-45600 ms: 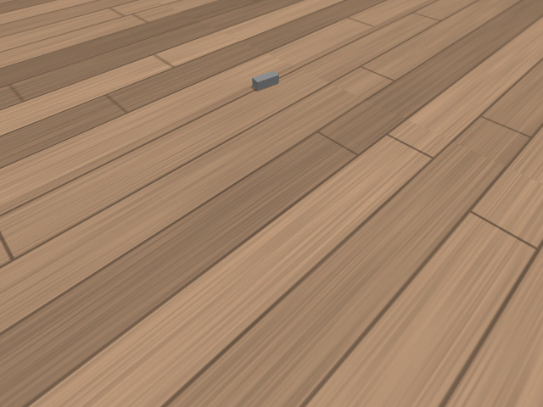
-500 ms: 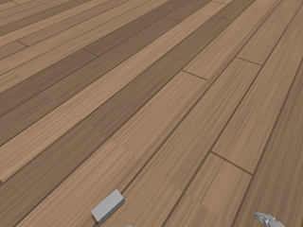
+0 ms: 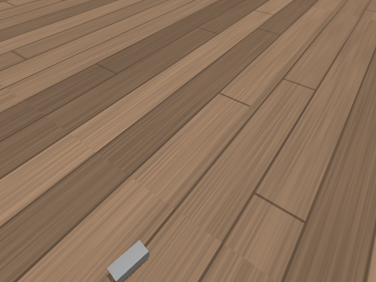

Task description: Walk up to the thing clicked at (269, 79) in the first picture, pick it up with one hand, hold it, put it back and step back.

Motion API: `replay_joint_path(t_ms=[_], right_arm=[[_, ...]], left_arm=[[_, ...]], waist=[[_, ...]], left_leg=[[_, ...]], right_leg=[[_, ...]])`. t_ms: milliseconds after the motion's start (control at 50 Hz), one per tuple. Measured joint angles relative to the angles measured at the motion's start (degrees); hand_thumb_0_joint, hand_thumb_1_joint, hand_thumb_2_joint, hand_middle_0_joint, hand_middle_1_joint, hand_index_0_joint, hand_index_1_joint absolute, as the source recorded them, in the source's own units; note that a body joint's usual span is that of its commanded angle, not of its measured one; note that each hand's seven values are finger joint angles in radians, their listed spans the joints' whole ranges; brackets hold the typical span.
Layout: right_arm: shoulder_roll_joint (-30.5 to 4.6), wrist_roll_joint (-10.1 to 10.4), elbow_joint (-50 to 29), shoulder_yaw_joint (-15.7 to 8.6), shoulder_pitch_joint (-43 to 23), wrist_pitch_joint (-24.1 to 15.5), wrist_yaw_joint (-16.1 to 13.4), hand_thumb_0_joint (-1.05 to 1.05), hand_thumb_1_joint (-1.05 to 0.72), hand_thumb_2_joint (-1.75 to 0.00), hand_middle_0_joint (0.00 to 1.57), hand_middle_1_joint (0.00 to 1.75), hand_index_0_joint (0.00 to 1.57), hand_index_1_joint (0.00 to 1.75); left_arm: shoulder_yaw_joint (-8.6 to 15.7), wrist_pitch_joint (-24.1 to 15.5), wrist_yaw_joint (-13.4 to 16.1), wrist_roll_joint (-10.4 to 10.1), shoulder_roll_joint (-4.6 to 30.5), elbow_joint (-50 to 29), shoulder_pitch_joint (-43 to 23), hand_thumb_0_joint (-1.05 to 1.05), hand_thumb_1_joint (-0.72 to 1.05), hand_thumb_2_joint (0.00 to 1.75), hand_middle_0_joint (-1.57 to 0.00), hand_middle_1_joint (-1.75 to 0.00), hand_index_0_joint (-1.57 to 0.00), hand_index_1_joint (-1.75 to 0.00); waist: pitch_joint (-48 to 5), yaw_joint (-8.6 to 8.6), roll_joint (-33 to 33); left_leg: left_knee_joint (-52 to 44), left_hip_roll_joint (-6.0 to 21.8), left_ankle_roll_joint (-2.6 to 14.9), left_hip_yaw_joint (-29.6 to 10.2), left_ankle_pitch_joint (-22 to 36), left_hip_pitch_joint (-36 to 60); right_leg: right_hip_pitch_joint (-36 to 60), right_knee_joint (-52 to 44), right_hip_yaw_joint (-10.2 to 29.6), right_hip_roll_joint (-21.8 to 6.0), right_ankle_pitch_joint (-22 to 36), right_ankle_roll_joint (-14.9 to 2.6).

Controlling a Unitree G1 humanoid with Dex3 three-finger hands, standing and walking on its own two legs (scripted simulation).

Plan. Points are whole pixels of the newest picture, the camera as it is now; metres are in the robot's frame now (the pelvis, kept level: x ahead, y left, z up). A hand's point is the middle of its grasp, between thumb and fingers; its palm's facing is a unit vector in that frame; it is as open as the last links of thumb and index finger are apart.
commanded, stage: walk up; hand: left
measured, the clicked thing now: (129, 261) +0.37 +0.28 -0.73
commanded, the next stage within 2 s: none
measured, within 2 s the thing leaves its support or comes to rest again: neither
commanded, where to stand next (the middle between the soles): +0.05 +0.06 m, yaw +5 degrees
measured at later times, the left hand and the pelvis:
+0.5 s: hand out of the picture +0.08 +0.26 -0.14, palm faces +0.00 -0.92 -0.39, open 7.4 cm; pelvis +0.01 -0.01 +0.01, yaw +1 degrees
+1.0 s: hand out of the picture +0.07 +0.28 -0.14, palm faces +0.06 -0.90 -0.43, open 7.4 cm; pelvis -0.01 +0.00 +0.00, yaw +3 degrees
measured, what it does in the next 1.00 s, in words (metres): stands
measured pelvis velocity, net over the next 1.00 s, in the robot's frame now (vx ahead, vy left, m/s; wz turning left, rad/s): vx -0.01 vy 0.00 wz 0.05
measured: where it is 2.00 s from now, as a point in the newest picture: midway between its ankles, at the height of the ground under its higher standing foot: outside the picture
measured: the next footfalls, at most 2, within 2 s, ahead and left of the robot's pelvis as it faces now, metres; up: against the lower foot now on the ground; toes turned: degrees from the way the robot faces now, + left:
left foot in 1.16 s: +0.02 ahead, +0.18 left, +0.00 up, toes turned +3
right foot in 1.70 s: +0.01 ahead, -0.15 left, +0.00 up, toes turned -1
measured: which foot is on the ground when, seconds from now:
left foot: down 0.00-0.98, up 1.00-1.00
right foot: down 0.00-1.00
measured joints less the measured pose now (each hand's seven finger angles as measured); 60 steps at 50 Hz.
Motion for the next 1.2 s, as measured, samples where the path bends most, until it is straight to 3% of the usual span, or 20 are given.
replay_joint_path(t_ms=[400,860,980,1040,1100,1140,1160,1180,1200], right_arm=[[-0.74,0.37,1.86,-0.76,-5.26,0.28,-0.62,0.01,-0.91,-0.9,0.2,0.3,0.21,0.3],[0.04,0.11,4.15,-0.53,-3.44,0.59,-0.77,0.01,-0.91,-0.9,0.2,0.3,0.21,0.3],[-2.34,-0.78,-0.07,-2.65,-6.19,3.01,0.28,0.01,-0.91,-0.9,0.2,0.3,0.21,0.3],[-4.23,-1.33,-3.13,-3.68,-6.88,4.75,0.81,0.01,-0.91,-0.9,0.2,0.3,0.21,0.3],[-5.18,-1.35,-5.93,-4.48,-7.01,5.24,1.62,0.01,-0.91,-0.9,0.2,0.3,0.2,0.3],[-5.25,-1.22,-7.12,-4.9,-6.39,4.67,1.9,0.01,-0.91,-0.9,0.2,0.3,0.2,0.3],[-5.24,-1.02,-7.28,-5.05,-5.79,4.0,1.81,0.01,-0.91,-0.9,0.2,0.3,0.2,0.3],[-4.53,-0.92,-6.94,-5.33,-5.4,3.07,1.28,0.01,-0.91,-0.9,0.2,0.3,0.2,0.3],[-3.39,-0.97,-6.4,-5.2,-4.89,2.12,0.63,0.0,-0.91,-0.9,0.2,0.3,0.2,0.3]], left_arm=[[-0.29,0.73,0.31,0.1,-0.9,3.95,-2.67,0.01,0.9,0.9,-0.2,-0.3,-0.2,-0.3],[0.35,1.11,0.12,0.37,-1.66,5.06,-3.08,0.01,0.9,0.9,-0.2,-0.3,-0.2,-0.3],[1.44,1.55,2.7,-1.67,-1.78,2.51,-4.9,0.01,0.9,0.9,-0.2,-0.3,-0.2,-0.3],[1.76,1.71,3.46,-0.64,-1.65,0.19,-4.83,0.01,0.9,0.9,-0.2,-0.3,-0.2,-0.3],[2.07,1.95,3.8,0.25,-0.64,-1.13,-4.02,0.01,0.9,0.9,-0.21,-0.3,-0.2,-0.3],[2.35,2.34,3.84,0.63,0.56,-1.58,-3.86,0.01,0.9,0.9,-0.21,-0.3,-0.2,-0.3],[2.47,2.68,3.63,0.67,1.28,-1.93,-3.81,0.01,0.9,0.9,-0.21,-0.3,-0.2,-0.3],[2.71,3.21,3.3,0.62,2.27,-2.22,-4.45,0.01,0.9,0.9,-0.2,-0.3,-0.2,-0.3],[3.05,3.98,3.12,0.55,3.12,-2.5,-5.39,0.01,0.9,0.9,-0.2,-0.3,-0.2,-0.3]], waist=[[-0.12,0.68,0.96],[0.15,0.37,0.69],[4.86,-0.15,2.0],[7.13,0.38,2.76],[8.25,0.12,2.53],[8.42,-0.53,2.05],[8.21,-0.8,1.8],[8.76,-0.86,0.37],[9.64,-0.35,-1.28]], left_leg=[[-4.66,-0.4,-0.44,-0.91,1.97,3.59],[-8.59,-0.7,-0.51,-1.77,3.88,5.56],[-1.24,-1.56,1.01,-1.45,4.12,-0.04],[10.86,-3.22,1.41,-2.16,-6.56,-5.26],[16.31,-3.33,1.78,-2.52,-10.93,-7.46],[12.45,-2.01,2.14,-2.29,-8.79,-6.13],[7.6,-1.27,2.23,-2.21,-4.7,-4.32],[6.44,-2.14,1.34,-1.77,-1.95,-3.93],[7.09,-3.25,1.08,-1.27,-1.95,-3.93]], right_leg=[[3.75,-4.06,-1.19,-0.33,1.29,0.06],[6.54,-8.85,-2.31,-0.51,3.31,0.12],[2.47,-3.66,-2.51,-1.38,2.37,0.49],[0.21,-1.34,-2.13,-2.49,2.22,0.6],[-2.38,0.85,-1.62,-4.18,2.14,0.67],[-4.3,3.4,-1.8,-5.46,1.29,1.33],[-5.7,5.93,-1.88,-6.06,0.15,1.14],[-7.41,10.39,-0.33,-6.75,-2.45,-0.2],[-8.9,15.27,3.44,-5.48,-6.43,-1.48]])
